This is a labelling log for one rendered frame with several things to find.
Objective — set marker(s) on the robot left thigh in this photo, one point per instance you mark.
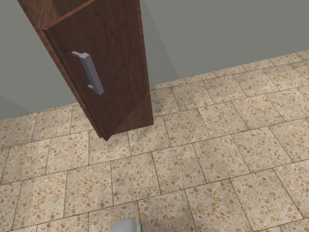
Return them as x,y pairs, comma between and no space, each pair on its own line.
125,225

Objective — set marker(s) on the cupboard door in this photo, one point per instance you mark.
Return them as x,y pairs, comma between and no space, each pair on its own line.
107,30

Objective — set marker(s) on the handle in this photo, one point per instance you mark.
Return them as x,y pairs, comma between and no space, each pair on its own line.
90,71

